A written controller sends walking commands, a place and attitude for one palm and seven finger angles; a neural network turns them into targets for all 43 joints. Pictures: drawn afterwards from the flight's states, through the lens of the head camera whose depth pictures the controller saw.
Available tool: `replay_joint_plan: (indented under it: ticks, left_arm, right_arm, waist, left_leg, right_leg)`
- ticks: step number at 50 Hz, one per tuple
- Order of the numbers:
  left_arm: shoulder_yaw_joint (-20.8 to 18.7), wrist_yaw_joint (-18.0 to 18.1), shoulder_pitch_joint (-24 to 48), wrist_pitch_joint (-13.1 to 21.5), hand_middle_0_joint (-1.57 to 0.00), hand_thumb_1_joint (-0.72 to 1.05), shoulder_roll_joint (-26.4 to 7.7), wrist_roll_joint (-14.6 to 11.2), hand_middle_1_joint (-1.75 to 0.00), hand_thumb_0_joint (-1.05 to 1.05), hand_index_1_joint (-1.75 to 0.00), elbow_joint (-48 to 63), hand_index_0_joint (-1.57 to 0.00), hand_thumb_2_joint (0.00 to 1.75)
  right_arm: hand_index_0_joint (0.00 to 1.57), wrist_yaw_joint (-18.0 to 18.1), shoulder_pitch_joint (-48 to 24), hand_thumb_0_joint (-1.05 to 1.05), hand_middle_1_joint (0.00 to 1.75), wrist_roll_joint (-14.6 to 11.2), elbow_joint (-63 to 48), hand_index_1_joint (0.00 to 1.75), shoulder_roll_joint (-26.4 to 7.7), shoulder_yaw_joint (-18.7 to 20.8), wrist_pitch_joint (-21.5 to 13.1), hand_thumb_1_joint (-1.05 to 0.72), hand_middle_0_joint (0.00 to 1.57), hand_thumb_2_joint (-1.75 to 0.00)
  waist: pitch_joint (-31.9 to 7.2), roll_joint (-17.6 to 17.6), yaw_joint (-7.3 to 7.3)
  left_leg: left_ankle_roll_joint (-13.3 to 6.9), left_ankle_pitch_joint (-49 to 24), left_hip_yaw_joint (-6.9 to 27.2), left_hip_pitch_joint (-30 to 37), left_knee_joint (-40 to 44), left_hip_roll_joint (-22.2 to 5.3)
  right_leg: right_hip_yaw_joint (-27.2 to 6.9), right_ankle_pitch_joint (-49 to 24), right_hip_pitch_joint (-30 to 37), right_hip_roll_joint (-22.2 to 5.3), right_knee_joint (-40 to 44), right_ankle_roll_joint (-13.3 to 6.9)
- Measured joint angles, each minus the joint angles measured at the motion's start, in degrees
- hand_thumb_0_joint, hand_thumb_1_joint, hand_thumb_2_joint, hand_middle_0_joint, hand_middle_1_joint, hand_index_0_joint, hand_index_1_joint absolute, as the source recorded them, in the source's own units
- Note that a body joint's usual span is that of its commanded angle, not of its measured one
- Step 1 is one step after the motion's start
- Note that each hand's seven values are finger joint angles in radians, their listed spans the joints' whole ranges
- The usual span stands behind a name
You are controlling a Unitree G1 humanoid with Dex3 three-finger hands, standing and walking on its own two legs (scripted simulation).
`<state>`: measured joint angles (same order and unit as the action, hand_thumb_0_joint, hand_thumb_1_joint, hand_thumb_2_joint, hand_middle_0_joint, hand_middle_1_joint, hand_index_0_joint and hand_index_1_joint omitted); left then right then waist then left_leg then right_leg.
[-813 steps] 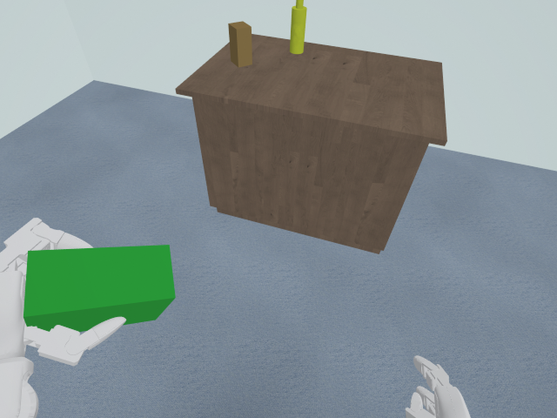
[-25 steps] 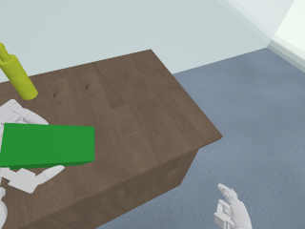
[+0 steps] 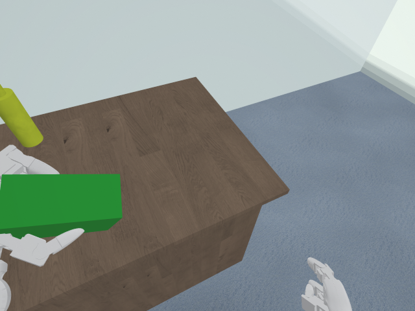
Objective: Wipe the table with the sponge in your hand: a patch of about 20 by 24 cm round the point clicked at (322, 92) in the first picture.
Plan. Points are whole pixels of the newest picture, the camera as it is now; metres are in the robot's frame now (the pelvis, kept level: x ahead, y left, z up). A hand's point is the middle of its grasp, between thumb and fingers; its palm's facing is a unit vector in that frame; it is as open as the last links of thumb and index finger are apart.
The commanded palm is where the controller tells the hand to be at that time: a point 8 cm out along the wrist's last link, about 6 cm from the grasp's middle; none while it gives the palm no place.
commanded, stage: shuffle to correct the standing spot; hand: left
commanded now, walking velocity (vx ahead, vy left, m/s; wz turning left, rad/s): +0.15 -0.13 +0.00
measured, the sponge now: (82, 206) +0.23 +0.19 +0.16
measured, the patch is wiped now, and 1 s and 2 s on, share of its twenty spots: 0.00 0.00 0.00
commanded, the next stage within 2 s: come to a stop and stand still in 0.04 s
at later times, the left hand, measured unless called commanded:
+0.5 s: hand (35, 208) +0.22 +0.25 +0.17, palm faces +0.22 -0.86 -0.46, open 10.4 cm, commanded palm +0.16 +0.31 +0.18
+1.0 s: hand out of the picture +0.20 +0.30 +0.17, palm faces +0.33 -0.86 -0.39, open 10.4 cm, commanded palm +0.14 +0.33 +0.18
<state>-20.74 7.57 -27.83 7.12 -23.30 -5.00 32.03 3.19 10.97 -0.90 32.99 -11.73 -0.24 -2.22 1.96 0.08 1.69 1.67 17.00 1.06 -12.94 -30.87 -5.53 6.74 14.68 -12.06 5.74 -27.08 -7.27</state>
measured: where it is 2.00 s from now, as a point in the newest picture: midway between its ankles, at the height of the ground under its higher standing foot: outside the picture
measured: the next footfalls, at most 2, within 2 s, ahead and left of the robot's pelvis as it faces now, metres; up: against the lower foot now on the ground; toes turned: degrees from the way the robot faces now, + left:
none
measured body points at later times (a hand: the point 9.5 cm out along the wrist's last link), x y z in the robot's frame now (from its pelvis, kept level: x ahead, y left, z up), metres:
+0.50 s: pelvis -0.01 +0.04 +0.00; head +0.02 +0.04 +0.45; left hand +0.20 +0.29 +0.20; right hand +0.16 -0.19 -0.08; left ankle +0.01 +0.12 -0.73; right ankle +0.00 -0.05 -0.73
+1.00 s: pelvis -0.03 +0.06 +0.01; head -0.01 +0.08 +0.46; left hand +0.18 +0.34 +0.19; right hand +0.15 -0.18 -0.05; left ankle +0.00 +0.12 -0.73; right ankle +0.00 -0.05 -0.73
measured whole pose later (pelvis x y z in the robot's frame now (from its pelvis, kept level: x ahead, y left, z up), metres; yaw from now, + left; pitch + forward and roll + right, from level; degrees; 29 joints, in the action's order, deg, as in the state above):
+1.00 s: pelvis -0.03 +0.06 +0.01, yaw -2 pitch -1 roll -1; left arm -20.3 5.5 -22.9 12.6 -22.6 -1.9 25.1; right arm 2.2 11.4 0.1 32.2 -11.8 -1.4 -9.9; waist 3.0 1.5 -0.7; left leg -4.1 10.8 -4.8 -13.1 -24.6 1.4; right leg 4.0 8.7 -11.8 1.0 -21.3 -1.2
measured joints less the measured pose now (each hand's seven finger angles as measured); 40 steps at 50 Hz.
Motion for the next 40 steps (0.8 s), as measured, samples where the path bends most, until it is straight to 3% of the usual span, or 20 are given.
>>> replay_joint_plan:
  ticks: [4,9,11,12,14,17,20,22,25,29,32,37,40]
  left_arm:
    - [-1.1,-0.1,-1.8,0.0,-0.69,-0.52,-0.1,-0.7,-1.38,-0.01,-1.37,-2.2,-0.70,1.01]
    - [0.6,-0.6,-2.6,-1.8,-0.69,-0.52,1.8,-0.2,-1.38,-0.01,-1.37,-5.5,-0.70,1.01]
    - [0.2,-3.7,5.5,-1.1,-0.69,-0.52,-1.5,3.0,-1.38,-0.01,-1.37,-9.9,-0.70,1.01]
    - [-0.8,-4.2,9.7,-0.1,-0.69,-0.52,-2.6,3.4,-1.38,-0.01,-1.37,-12.4,-0.70,1.01]
    - [-3.1,-3.3,14.7,1.2,-0.69,-0.52,-2.6,3.1,-1.38,-0.01,-1.37,-14.9,-0.70,1.01]
    - [-4.2,-1.3,14.6,2.8,-0.69,-0.52,0.1,2.1,-1.38,-0.01,-1.37,-11.6,-0.70,1.01]
    - [-1.1,-1.6,9.8,4.7,-0.69,-0.52,2.6,1.9,-1.38,-0.01,-1.37,-6.3,-0.70,1.01]
    - [1.3,-3.1,5.8,5.3,-0.69,-0.52,2.7,2.6,-1.38,-0.01,-1.37,-3.3,-0.70,1.01]
    - [0.7,-4.2,1.1,6.4,-0.69,-0.52,-0.9,3.0,-1.38,-0.01,-1.37,-1.1,-0.70,1.01]
    - [-3.0,-4.1,1.4,6.9,-0.69,-0.52,-3.3,1.6,-1.38,-0.01,-1.37,-5.1,-0.70,1.01]
    - [-4.4,-3.1,3.1,6.1,-0.69,-0.52,-1.6,0.6,-1.38,-0.01,-1.37,-8.5,-0.70,1.01]
    - [0.0,-1.9,4.2,4.1,-0.69,-0.52,4.8,1.6,-1.38,-0.01,-1.37,-10.8,-0.70,1.01]
    - [3.4,-1.9,4.6,3.4,-0.69,-0.52,6.5,2.9,-1.37,-0.01,-1.37,-10.7,-0.70,1.01]
  right_arm:
    - [0.20,-0.3,0.4,0.01,0.30,-0.6,0.0,0.30,-0.2,-0.2,0.6,-0.90,0.20,-0.90]
    - [0.20,0.0,1.4,0.01,0.30,-0.2,1.2,0.30,-0.1,-0.9,1.0,-0.90,0.20,-0.90]
    - [0.20,0.2,3.3,0.01,0.30,0.5,1.7,0.30,0.7,0.7,-1.9,-0.90,0.20,-0.90]
    - [0.20,0.0,3.4,0.01,0.30,0.5,2.1,0.30,0.8,0.8,-2.6,-0.90,0.20,-0.90]
    - [0.20,-0.9,2.3,0.01,0.30,0.2,2.2,0.30,0.4,0.5,-3.5,-0.90,0.20,-0.90]
    - [0.20,-2.6,0.3,0.01,0.30,0.5,0.9,0.30,-1.0,0.7,-5.2,-0.90,0.20,-0.90]
    - [0.20,-4.2,-1.2,0.01,0.30,0.8,0.2,0.30,-0.5,1.6,-5.9,-0.90,0.20,-0.90]
    - [0.20,-4.6,-0.8,0.01,0.30,1.1,-0.4,0.30,0.3,1.8,-6.1,-0.90,0.20,-0.90]
    - [0.20,-4.3,0.6,0.01,0.30,0.6,-1.5,0.30,1.7,0.8,-5.8,-0.90,0.20,-0.90]
    - [0.20,-3.0,1.3,0.01,0.30,0.0,-0.5,0.30,1.9,-0.6,-5.2,-0.90,0.20,-0.90]
    - [0.20,-2.4,1.9,0.01,0.30,0.0,0.6,0.30,1.3,-1.1,-5.7,-0.90,0.20,-0.90]
    - [0.20,-1.6,2.5,0.01,0.30,0.3,1.8,0.30,-0.5,-1.0,-6.7,-0.90,0.20,-0.90]
    - [0.20,-1.1,1.9,0.01,0.30,0.6,2.0,0.30,-1.0,-1.0,-7.1,-0.90,0.20,-0.90]
  waist:
    - [-1.3,-1.1,0.29]
    - [-1.7,-0.5,-0.57]
    - [-0.3,0.4,-3.87]
    - [0.7,1.0,-4.99]
    - [3.0,1.8,-6.11]
    - [5.3,1.1,-5.18]
    - [6.0,2.4,-3.12]
    - [5.1,2.5,-1.63]
    - [3.1,2.7,-0.90]
    - [2.2,0.3,-1.37]
    - [1.2,0.0,-2.60]
    - [0.2,-0.2,-4.32]
    - [0.3,0.2,-4.51]
  left_leg:
    - [-1.9,0.4,-0.5,-0.6,-1.1,0.2]
    - [0.9,0.2,-1.2,1.5,1.5,0.7]
    - [-0.3,0.0,-2.6,-0.1,-1.4,0.3]
    - [-1.0,1.1,-2.8,-1.3,-3.9,0.8]
    - [-2.3,2.6,-4.1,-2.3,-5.6,2.5]
    - [-3.8,-1.9,-5.8,-0.6,0.1,4.5]
    - [-4.7,-1.5,-7.7,0.4,0.8,6.6]
    - [-5.1,-1.8,-7.4,0.7,1.5,7.5]
    - [-4.9,-1.6,-7.1,-0.4,0.7,7.9]
    - [-4.5,-1.6,-5.2,-1.6,-0.3,6.1]
    - [-4.3,-3.0,-5.0,-1.7,1.5,6.0]
    - [-4.9,-4.8,-5.4,-0.6,4.3,6.5]
    - [-5.2,-5.4,-5.4,-0.2,5.2,6.7]
  right_leg:
    - [-0.4,0.4,-0.3,-0.1,-0.3,0.1]
    - [-0.9,1.4,0.0,-0.9,-1.1,0.9]
    - [-0.6,1.2,0.0,-0.9,-1.0,1.3]
    - [-0.5,0.7,-0.1,-0.9,-0.7,1.0]
    - [-1.4,-0.6,-0.2,-0.8,0.2,0.9]
    - [-2.9,-0.8,-1.6,-0.6,-2.1,2.5]
    - [-4.9,2.5,-5.7,-3.1,-12.2,6.6]
    - [-5.0,5.3,-6.1,-4.5,-14.1,6.9]
    - [-4.1,1.6,-3.5,-6.1,-7.2,6.4]
    - [-2.0,-0.3,-1.6,-4.3,-2.3,4.6]
    - [-1.8,-1.9,-1.4,-4.1,0.1,4.6]
    - [-2.2,-3.8,-0.5,-4.5,2.8,5.3]
    - [-2.3,-4.6,0.1,-4.6,3.8,5.6]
